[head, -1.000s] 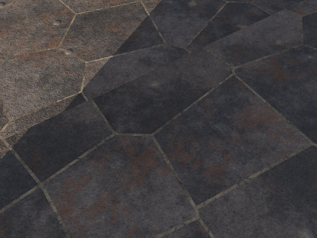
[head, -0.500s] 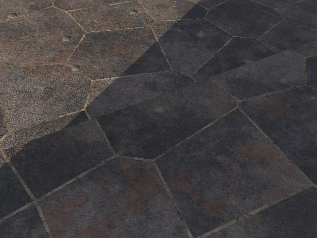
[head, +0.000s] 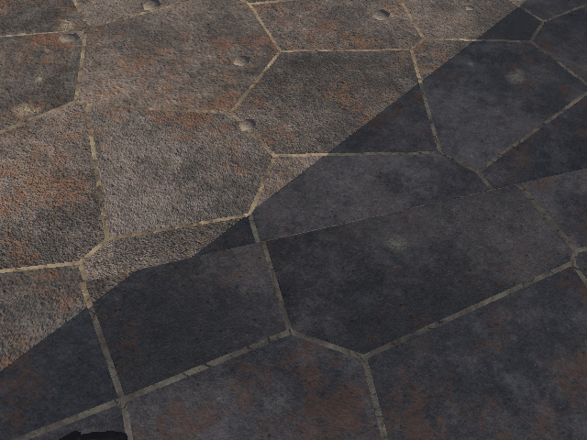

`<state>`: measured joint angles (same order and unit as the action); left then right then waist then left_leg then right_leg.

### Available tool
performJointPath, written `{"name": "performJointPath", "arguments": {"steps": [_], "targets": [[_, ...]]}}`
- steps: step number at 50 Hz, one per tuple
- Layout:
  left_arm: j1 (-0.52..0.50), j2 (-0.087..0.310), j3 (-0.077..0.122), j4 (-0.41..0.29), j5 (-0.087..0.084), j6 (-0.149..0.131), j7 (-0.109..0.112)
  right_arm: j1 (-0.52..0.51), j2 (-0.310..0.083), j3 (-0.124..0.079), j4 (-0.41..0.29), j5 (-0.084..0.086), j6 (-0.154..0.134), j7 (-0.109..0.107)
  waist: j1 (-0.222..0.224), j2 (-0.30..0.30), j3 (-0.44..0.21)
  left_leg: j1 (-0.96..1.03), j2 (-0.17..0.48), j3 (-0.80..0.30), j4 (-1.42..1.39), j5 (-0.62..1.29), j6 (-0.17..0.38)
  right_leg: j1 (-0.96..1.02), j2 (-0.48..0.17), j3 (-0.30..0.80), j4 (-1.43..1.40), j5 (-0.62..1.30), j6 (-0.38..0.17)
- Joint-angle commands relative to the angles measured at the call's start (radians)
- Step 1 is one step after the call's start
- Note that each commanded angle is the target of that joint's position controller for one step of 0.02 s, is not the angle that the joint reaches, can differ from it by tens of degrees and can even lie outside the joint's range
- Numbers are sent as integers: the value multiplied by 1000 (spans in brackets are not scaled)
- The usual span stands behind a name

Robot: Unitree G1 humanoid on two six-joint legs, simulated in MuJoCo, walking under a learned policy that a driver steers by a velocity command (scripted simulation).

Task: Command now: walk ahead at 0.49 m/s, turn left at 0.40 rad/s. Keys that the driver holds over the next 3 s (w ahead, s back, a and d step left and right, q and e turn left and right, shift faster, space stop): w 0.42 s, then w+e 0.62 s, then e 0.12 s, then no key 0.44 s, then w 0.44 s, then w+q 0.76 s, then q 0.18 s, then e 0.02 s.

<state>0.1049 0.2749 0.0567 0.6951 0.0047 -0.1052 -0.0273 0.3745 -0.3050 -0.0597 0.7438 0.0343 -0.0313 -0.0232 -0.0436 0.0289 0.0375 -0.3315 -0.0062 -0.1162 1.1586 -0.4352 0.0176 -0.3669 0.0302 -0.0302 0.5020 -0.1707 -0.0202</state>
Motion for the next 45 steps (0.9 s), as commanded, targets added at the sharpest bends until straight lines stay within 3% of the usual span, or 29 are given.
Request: {"name": "performJointPath", "arguments": {"steps": [1, 3, 6, 10, 14, 16, 17, 18, 19, 20, 21, 22, 23, 24, 25, 26, 28, 31, 34, 36, 41, 44, 45], "targets": [[107, 92, 28, 2, 15, -3, 5, -44, -92, -25, -96, -7, -19, 9, 57, -111, -56, -310, 115, -27, 53, 107, 5, 286, -279, 343, -287, -20, -171], [109, 91, 30, 25, 4, -16, 4, -46, -52, -15, -98, -5, -12, 15, 41, -123, -42, -291, 119, -10, -14, 107, 2, 241, -272, 279, -330, 42, -197], [121, 135, 41, 54, -12, -22, 6, -133, -28, 2, -131, -25, -14, 21, 43, -92, 2, -338, 134, 13, -182, 188, -14, 226, -285, 214, -380, 110, -225], [145, 173, 45, 75, -24, -7, 9, -258, -19, 19, -156, -23, -39, 45, 84, -79, 21, -263, 116, 81, -440, 392, -15, 216, -236, 91, -384, 176, -190], [229, 208, 49, 118, -39, 14, 10, -361, -45, 15, -198, -13, -43, 59, 111, -88, 33, -233, 87, 100, -566, 401, 9, 310, -281, 87, -350, 192, -161], [241, 222, 51, 133, -42, 29, 13, -350, -67, 4, -202, -16, -44, 62, 86, -98, 16, -180, 61, 121, -609, 343, 35, 367, -298, 81, -287, 299, -140], [230, 228, 50, 136, -42, 37, 16, -284, -86, -9, -186, -21, -44, 60, 38, -99, -26, -71, 32, 148, -646, 344, 55, 370, -280, 50, -193, 445, -120], [238, 208, 41, 139, -38, 42, 19, -149, -125, -33, -144, -25, -41, 55, -28, -87, -112, 127, 0, 173, -661, 350, 81, 328, -236, 8, -20, 558, -94], [239, 162, 19, 121, -16, 40, 23, 17, -187, -57, -110, -28, -34, 43, -99, -27, -233, 394, 112, 50, -630, 367, 128, 163, -189, -33, 246, 392, -52], [453, -109, -74, 107, 187, -15, -67, 242, -223, -32, -59, -125, -58, 38, -45, 232, -538, 972, 304, -463, -742, 182, 390, -222, 49, -1, 476, -359, -26], [292, -2, -45, 107, 109, -33, -82, 323, -106, -19, -15, -136, -69, 40, -168, 142, -284, 879, 319, -641, -871, -149, 316, -508, 54, 183, 672, -330, -60], [186, 57, -28, 90, 64, -45, -66, 171, -104, -15, -18, -113, -83, 47, -112, 133, -32, 620, 315, -495, -910, -182, 244, -597, -9, 178, 753, -210, -84], [185, 96, -20, 101, 60, -44, -40, 64, -57, 0, -27, -89, -85, 46, -60, 83, -33, 457, 303, -396, -935, -99, 235, -511, -66, 143, 755, -158, -93], [208, 87, -25, 94, 77, -40, -25, 20, -7, 25, -23, -75, -89, 38, -4, 67, -75, 363, 292, -305, -939, 40, 224, -427, -110, 144, 727, -97, -101], [220, 67, -41, 100, 88, -28, -24, -31, 38, 44, -31, -88, -87, 29, 33, 51, -67, 258, 298, -248, -965, 146, 221, -355, -134, 160, 730, -54, -93], [232, 47, -46, 104, 86, -14, -28, -85, 56, 52, -46, -101, -86, 22, 66, 43, -76, 185, 295, -200, -997, 204, 223, -306, -144, 163, 708, -40, -78], [187, 31, -53, 91, 66, 3, -44, -119, 14, 38, -51, -114, -96, 17, 69, 38, -49, 133, 271, -73, -1049, 279, 231, -327, -143, 138, 649, 18, -45], [112, 21, -56, 69, 65, 9, -59, -60, -14, 36, -21, -142, -108, 28, 42, 12, -34, 155, 256, 67, -1063, 439, 243, -387, -143, 110, 499, 206, -12], [38, 4, -59, 49, 64, 18, -69, 9, -24, 40, 24, -136, -104, 47, 14, 13, -13, 168, 229, 188, -1044, 534, 228, -349, -125, 57, 309, 356, -6], [-10, 3, -57, 30, 59, 31, -70, 68, -35, 41, 63, -134, -98, 59, -4, 18, 12, 218, 248, 212, -1033, 560, 220, -346, -110, 41, 236, 394, -18], [-119, 29, -39, -9, 55, 36, -62, 137, -57, 35, 137, -123, -84, 63, -23, 27, 48, 462, 288, 246, -987, 690, 185, -366, -58, 8, 81, 267, -63], [-117, 73, -15, -27, 40, 28, -51, 136, -108, 15, 159, -125, -81, 55, 19, 66, 25, 526, 291, 307, -871, 1108, 150, -224, 18, -48, 52, 101, -107], [-56, 100, -1, -17, 28, 21, -41, 111, -133, 8, 156, -126, -81, 53, 66, 63, -4, 495, 274, 345, -773, 1266, 126, -99, 65, -84, 22, 113, -131]]}}
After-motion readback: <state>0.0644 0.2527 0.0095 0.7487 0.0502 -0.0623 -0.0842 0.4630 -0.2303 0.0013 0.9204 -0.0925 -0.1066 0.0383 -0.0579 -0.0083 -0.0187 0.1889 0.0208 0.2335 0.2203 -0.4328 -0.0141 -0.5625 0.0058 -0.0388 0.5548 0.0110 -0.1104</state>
